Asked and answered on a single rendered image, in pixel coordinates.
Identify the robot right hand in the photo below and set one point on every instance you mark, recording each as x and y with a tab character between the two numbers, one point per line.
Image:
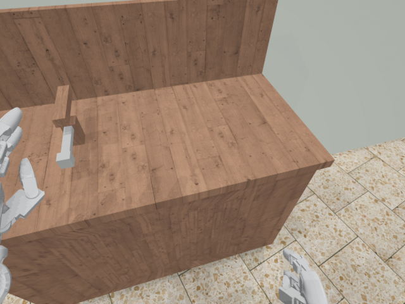
307	289

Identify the robot left hand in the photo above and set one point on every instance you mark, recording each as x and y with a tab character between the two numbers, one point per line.
23	201

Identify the counter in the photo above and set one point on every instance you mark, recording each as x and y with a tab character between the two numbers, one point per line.
185	154

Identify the tap lever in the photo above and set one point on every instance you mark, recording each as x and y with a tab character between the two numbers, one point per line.
65	159

